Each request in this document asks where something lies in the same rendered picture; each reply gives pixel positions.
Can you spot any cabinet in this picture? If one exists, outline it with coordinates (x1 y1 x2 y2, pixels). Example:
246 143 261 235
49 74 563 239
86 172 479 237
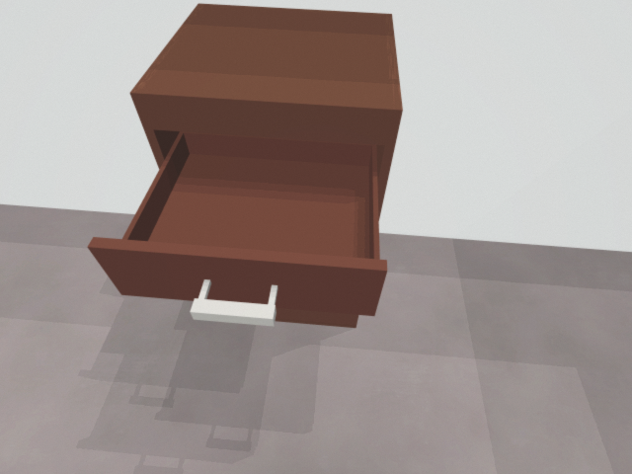
130 4 403 328

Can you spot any handle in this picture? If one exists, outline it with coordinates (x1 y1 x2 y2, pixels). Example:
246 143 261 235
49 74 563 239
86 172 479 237
190 279 278 327

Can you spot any drawer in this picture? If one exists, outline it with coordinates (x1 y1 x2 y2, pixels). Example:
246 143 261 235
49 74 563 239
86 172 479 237
88 131 387 316

